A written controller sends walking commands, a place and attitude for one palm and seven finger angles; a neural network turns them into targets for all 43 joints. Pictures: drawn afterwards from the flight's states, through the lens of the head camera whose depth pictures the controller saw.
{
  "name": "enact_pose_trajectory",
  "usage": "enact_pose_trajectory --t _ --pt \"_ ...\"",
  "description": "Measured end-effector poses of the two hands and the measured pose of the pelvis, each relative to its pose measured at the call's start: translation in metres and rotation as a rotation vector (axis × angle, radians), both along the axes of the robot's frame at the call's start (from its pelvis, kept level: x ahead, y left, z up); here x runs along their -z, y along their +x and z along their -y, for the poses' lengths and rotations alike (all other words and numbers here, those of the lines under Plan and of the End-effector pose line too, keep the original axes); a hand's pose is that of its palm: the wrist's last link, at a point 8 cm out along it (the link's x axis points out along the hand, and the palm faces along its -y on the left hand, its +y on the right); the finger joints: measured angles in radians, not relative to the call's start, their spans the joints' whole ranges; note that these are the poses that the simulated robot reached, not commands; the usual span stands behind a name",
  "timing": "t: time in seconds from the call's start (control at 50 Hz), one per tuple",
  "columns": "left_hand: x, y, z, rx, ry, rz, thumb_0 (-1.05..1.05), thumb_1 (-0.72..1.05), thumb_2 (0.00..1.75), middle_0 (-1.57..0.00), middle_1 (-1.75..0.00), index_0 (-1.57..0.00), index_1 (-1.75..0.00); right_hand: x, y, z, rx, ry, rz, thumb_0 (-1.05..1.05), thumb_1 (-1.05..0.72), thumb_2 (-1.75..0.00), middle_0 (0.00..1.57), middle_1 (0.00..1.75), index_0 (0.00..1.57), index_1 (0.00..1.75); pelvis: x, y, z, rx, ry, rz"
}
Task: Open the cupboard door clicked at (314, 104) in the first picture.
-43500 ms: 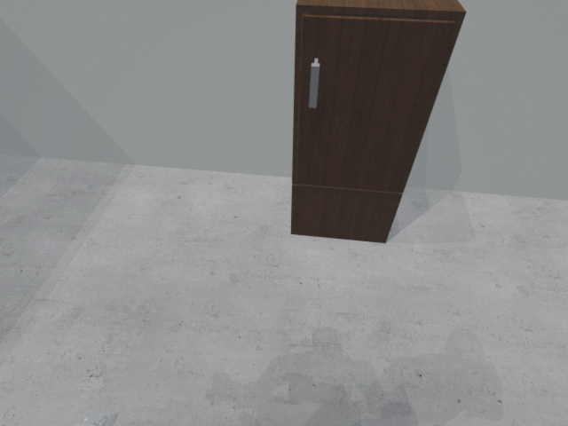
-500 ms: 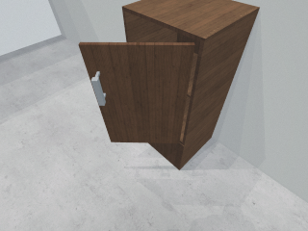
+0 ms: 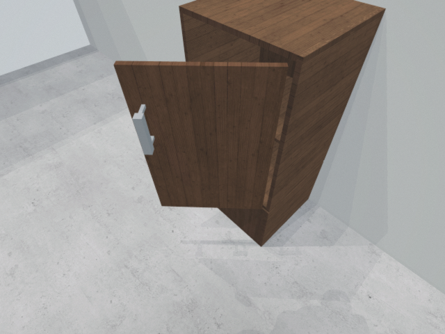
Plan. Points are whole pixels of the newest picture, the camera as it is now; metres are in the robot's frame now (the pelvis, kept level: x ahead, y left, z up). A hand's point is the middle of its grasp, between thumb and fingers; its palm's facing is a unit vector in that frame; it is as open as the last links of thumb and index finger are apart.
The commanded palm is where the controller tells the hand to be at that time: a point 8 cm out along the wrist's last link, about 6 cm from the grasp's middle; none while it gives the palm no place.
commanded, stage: shuffle to correct the standing spot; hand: left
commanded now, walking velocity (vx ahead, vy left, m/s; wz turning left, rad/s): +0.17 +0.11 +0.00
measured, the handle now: (145, 129) +0.59 +0.24 +0.00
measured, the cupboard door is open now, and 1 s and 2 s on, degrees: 44 44 44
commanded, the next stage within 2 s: come to a stop and stand still in 0.08 s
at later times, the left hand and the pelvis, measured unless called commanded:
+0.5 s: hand out of the picture +0.07 +0.19 -0.18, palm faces +0.05 -0.97 -0.24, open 7.4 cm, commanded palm none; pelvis +0.05 +0.01 -0.01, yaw +0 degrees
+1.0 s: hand out of the picture +0.06 +0.15 -0.17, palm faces +0.04 -0.98 -0.22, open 7.3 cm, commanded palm none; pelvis +0.02 -0.03 +0.00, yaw +1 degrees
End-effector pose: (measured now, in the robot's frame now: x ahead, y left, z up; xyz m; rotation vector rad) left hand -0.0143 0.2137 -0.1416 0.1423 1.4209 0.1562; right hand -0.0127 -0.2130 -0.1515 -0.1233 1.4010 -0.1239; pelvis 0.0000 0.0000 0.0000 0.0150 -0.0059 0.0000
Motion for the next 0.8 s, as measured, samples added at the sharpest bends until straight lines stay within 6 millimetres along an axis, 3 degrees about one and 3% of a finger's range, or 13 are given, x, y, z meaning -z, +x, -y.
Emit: enact_pose_trajectory --t 0.16,0.28,0.4,0.5,0.58,0.68,0.8 --pt "0.008 0.007 0.004 -0.032 -0.017 0.001 0.0 0.91 0.9 -0.2 -0.3 -0.2 -0.3 0.005 0.015 0.008 -0.018 -0.011 -0.024 0.01 -0.91 -0.9 0.2 0.3 0.2 0.3 0.007 0.018 0.002 -0.013 -0.016 -0.006" --pt "0.016 0.011 -0.006 -0.061 -0.032 -0.04 0.0 0.9 0.9 -0.2 -0.3 -0.2 -0.3 -0.001 0.041 0.0 -0.024 -0.043 -0.009 0.01 -0.91 -0.9 0.2 0.3 0.2 0.3 0.01 0.038 -0.009 -0.011 -0.012 -0.014" --pt "0.008 0.044 -0.018 -0.037 0.004 -0.036 0.0 0.91 0.9 -0.2 -0.3 -0.2 -0.3 -0.003 0.055 -0.013 0.001 -0.037 0.006 0.0 -0.91 -0.9 0.2 0.3 0.2 0.3 0.004 0.049 -0.014 -0.003 -0.008 -0.003" --pt "0.003 0.082 -0.026 -0.018 0.057 0.062 0.0 0.9 0.9 -0.2 -0.3 -0.2 -0.3 0.007 0.059 -0.012 0.016 -0.005 -0.019 0.01 -0.91 -0.9 0.2 0.3 0.2 0.3 0.007 0.054 -0.007 -0.007 0.002 0.004" --pt "-0.001 0.1 -0.024 0.007 0.072 0.103 0.0 0.91 0.9 -0.2 -0.3 -0.19 -0.3 0.013 0.065 -0.003 0.036 -0.005 -0.011 0.01 -0.92 -0.9 0.2 0.3 0.2 0.3 0.009 0.054 -0.002 -0.012 -0.005 -0.009" --pt "-0.001 0.11 -0.012 0.024 0.057 0.132 0.0 0.91 0.9 -0.2 -0.3 -0.19 -0.3 0.009 0.067 0.008 0.034 -0.016 0.014 0.01 -0.92 -0.9 0.2 0.3 0.2 0.3 0.007 0.049 0.005 -0.006 0.005 -0.009" --pt "-0.003 0.107 0.004 0.024 0.035 0.165 -0.01 0.92 0.9 -0.2 -0.3 -0.2 -0.3 0.002 0.061 0.019 0.02 -0.021 0.029 0.01 -0.92 -0.9 0.2 0.3 0.2 0.3 0.003 0.04 0.015 -0.005 0.005 0.002"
